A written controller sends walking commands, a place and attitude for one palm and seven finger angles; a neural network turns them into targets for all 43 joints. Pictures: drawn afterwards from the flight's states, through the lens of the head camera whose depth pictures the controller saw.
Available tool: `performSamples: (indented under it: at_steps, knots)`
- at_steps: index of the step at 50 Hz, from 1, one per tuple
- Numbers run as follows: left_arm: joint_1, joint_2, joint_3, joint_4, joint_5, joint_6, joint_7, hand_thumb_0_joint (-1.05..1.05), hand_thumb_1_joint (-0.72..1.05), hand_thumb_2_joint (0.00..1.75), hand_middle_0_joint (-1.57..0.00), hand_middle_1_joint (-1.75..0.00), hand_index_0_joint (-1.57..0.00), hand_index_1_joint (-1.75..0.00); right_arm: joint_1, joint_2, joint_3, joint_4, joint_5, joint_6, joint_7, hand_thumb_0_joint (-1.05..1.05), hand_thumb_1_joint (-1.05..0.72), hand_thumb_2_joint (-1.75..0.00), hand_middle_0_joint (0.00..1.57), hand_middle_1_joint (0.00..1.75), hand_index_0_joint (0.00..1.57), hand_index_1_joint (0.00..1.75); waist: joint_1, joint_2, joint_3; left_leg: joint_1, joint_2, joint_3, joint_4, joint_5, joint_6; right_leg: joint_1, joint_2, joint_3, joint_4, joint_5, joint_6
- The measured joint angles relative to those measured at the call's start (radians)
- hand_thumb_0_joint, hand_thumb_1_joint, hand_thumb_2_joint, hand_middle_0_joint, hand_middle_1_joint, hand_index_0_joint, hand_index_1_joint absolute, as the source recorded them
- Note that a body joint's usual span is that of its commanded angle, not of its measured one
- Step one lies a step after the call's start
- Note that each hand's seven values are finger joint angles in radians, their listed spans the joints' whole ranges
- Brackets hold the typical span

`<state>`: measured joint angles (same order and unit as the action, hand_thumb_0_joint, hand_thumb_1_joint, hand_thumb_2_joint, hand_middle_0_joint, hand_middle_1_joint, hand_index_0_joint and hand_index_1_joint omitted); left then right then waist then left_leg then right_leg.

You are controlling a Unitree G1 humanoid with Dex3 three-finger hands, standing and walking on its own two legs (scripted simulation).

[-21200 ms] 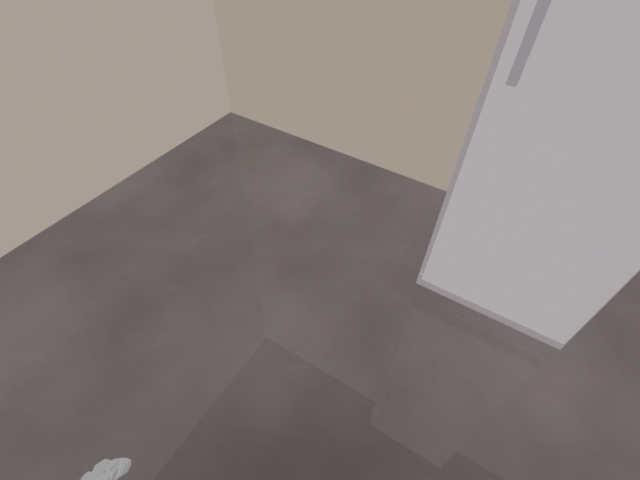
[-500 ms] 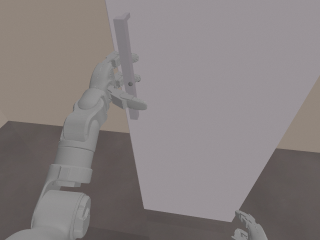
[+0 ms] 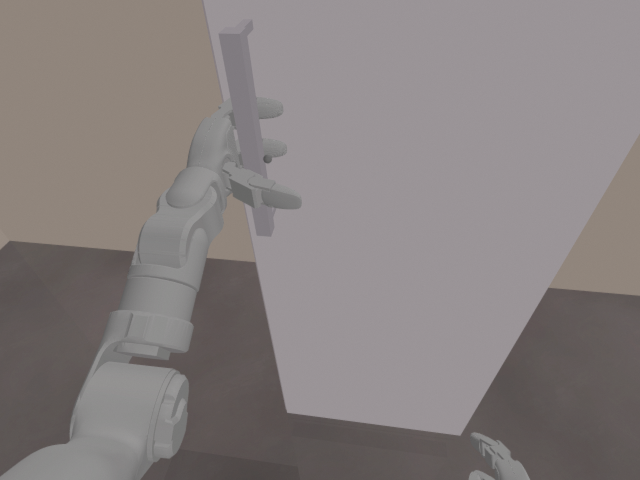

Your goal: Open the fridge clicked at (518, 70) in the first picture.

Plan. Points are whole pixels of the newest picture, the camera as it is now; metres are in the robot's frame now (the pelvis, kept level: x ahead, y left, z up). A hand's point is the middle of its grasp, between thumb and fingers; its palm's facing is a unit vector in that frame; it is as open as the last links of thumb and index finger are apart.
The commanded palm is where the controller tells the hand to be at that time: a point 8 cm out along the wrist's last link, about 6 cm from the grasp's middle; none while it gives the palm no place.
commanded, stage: grip the handle and tug to test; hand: left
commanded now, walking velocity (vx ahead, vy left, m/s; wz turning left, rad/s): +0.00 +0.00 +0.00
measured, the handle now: (256, 141) +0.46 +0.11 +0.23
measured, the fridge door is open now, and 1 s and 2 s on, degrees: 0 0 0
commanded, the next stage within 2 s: pull the door a little, standing still in 1.44 s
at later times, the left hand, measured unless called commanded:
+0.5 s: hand (264, 160) +0.41 +0.09 +0.24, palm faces -0.09 -1.00 -0.01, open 8.8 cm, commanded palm +0.39 +0.14 +0.24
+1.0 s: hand (262, 159) +0.40 +0.09 +0.24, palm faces -0.09 -1.00 -0.01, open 5.6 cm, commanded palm +0.39 +0.15 +0.24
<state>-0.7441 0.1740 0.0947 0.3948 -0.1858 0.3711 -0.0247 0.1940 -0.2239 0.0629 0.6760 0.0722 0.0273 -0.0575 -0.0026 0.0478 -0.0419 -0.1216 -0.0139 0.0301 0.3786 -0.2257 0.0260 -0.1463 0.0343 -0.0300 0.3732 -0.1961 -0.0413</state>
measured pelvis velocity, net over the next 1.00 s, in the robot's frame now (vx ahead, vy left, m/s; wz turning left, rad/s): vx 0.00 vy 0.00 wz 0.01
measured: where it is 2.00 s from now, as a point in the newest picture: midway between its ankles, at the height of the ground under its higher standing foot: outside the picture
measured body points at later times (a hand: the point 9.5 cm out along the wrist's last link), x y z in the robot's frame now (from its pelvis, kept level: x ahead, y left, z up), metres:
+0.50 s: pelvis +0.01 +0.00 +0.00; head -0.02 -0.01 +0.45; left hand +0.41 +0.14 +0.24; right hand +0.19 -0.22 -0.09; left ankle -0.01 +0.10 -0.75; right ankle +0.00 -0.09 -0.75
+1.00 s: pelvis +0.00 +0.00 +0.00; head -0.02 -0.01 +0.45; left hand +0.40 +0.14 +0.24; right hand +0.18 -0.22 -0.10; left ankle -0.01 +0.10 -0.75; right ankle +0.00 -0.09 -0.75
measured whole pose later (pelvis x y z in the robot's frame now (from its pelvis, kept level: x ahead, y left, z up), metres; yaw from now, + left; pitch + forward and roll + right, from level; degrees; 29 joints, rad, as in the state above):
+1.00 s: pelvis +0.00 +0.00 +0.00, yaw +1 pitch -2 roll +0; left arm -0.74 0.17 0.08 0.35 -0.19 0.42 -0.03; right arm 0.16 -0.22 0.07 0.67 0.07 0.06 -0.06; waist 0.01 0.04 -0.04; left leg -0.12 -0.02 0.02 0.39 -0.23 0.03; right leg -0.14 0.03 -0.04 0.38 -0.21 -0.04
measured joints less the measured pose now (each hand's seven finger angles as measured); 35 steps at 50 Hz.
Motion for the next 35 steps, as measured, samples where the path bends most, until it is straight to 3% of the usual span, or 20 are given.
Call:
performSamples:
  at_steps: [6,12,23,35]
  knots:
    - [0.007,0.001,0.002,-0.011,0.005,0.007,-0.001,-0.01,-0.48,0.32,-0.32,-1.21,-0.3,-1.21,0.003,-0.001,-0.002,-0.002,0.0,0.003,0.001,0.01,-0.9,-0.9,0.2,0.3,0.2,0.3,0.0,-0.006,0.0,0.004,0.001,0.003,-0.001,-0.005,0.001,0.003,0.001,0.003,-0.001,-0.003,0.001]
    - [0.028,0.002,-0.001,-0.046,0.008,0.014,-0.001,-0.01,-0.33,0.38,-0.33,-1.23,-0.32,-1.23,-0.005,-0.004,-0.006,-0.013,0.0,0.006,0.003,0.01,-0.91,-0.9,0.2,0.3,0.2,0.3,0.003,-0.006,-0.002,0.011,0.0,0.006,-0.004,-0.008,0.002,0.009,0.0,0.006,-0.003,-0.006,0.002]
    - [0.03,-0.011,-0.014,-0.064,0.001,0.044,0.003,0.0,0.13,0.58,-0.37,-1.3,-0.37,-1.29,-0.034,0.002,0.0,-0.019,-0.003,0.015,0.003,0.01,-0.91,-0.9,0.2,0.3,0.2,0.3,0.009,-0.006,-0.003,0.013,-0.003,0.001,0.001,-0.014,0.004,0.013,-0.003,0.002,0.001,-0.014,0.004]
    - [0.054,0.0,-0.021,-0.102,0.007,0.039,-0.01,0.01,0.67,0.81,-0.43,-1.37,-0.43,-1.37,-0.023,0.003,0.001,-0.024,-0.002,0.026,0.008,0.01,-0.9,-0.9,0.2,0.3,0.2,0.3,0.015,-0.004,-0.007,0.019,-0.004,-0.002,0.0,-0.016,0.003,0.019,-0.004,-0.001,0.002,-0.018,0.004]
